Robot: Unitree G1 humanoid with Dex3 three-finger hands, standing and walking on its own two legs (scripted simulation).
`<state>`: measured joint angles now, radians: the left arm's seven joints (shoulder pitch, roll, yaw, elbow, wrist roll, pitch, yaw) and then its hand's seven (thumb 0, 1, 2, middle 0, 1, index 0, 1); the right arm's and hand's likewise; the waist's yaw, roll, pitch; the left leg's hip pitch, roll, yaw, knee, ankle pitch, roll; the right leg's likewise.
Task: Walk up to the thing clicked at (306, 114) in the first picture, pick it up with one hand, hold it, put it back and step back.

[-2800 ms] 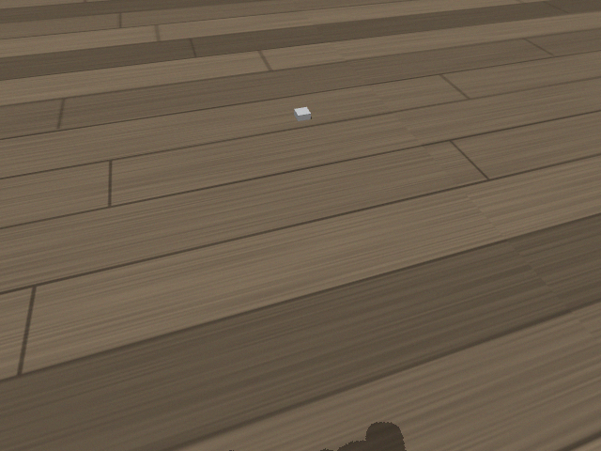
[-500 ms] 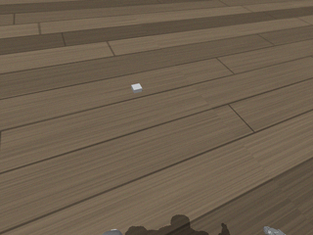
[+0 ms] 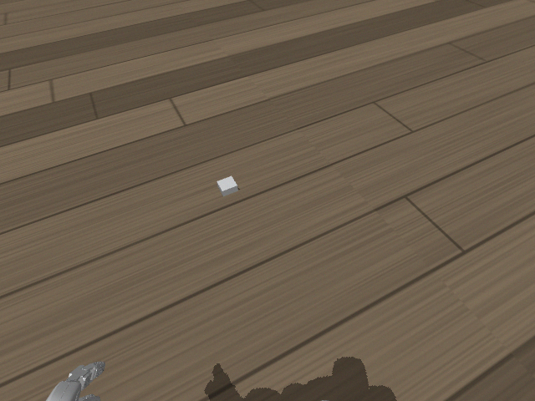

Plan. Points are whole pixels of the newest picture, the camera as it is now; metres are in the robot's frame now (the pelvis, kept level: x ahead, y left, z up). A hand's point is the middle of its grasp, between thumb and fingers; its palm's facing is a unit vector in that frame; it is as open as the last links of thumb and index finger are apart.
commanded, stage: walk up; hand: left
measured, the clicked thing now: (227, 186) +1.19 +0.24 -0.74
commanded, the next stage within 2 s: none
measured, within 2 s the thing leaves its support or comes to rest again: neither
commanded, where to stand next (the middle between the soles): +0.82 +0.00 m, yaw +2 degrees
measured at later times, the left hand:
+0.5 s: hand (104, 341) +0.25 +0.31 -0.15, palm faces -0.01 -0.94 -0.33, open 7.4 cm
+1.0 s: hand (155, 234) +0.46 +0.26 -0.11, palm faces +0.02 -0.91 -0.41, open 7.4 cm
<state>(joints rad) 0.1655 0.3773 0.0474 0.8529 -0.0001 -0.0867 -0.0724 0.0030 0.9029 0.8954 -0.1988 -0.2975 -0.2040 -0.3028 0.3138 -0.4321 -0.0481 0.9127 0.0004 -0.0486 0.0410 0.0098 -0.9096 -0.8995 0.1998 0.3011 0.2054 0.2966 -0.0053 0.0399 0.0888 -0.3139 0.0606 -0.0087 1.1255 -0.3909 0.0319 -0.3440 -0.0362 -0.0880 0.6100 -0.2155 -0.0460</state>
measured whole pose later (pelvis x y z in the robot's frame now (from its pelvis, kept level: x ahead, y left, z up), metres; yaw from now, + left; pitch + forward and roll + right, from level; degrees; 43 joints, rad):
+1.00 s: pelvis +0.42 -0.02 +0.01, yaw +2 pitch -2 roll +0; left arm 0.30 0.39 0.04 0.87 0.01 -0.09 -0.05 0.00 0.90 0.90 -0.20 -0.30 -0.21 -0.30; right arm 0.26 -0.44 -0.05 0.90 -0.01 -0.04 0.06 0.01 -0.91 -0.90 0.20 0.30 0.20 0.30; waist 0.03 0.06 0.08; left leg -0.47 0.05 0.01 0.92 -0.35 0.02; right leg -0.24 -0.05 -0.09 0.52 -0.24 -0.02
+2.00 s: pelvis +0.71 +0.00 -0.01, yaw +2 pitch -3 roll +0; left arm 0.28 0.42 0.02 0.90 0.00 -0.03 -0.01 0.00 0.90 0.90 -0.20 -0.30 -0.21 -0.30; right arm 0.21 -0.40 -0.05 0.91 -0.02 -0.03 0.03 0.00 -0.91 -0.90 0.20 0.30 0.20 0.30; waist 0.04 -0.01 0.10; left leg -0.41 0.03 0.03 0.66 -0.20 0.01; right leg -0.31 -0.08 -0.04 0.78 -0.44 0.00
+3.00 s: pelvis +0.78 +0.00 +0.02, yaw +2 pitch -2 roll +0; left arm 0.07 0.36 0.01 1.16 0.01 -0.01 -0.02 0.00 0.90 0.90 -0.20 -0.30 -0.20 -0.30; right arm 0.07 -0.36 0.00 1.16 -0.01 -0.02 0.02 0.01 -0.91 -0.90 0.20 0.30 0.21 0.30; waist 0.00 -0.01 0.04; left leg -0.18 0.01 -0.01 0.38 -0.16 -0.01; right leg -0.10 -0.04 -0.07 0.35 -0.21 0.02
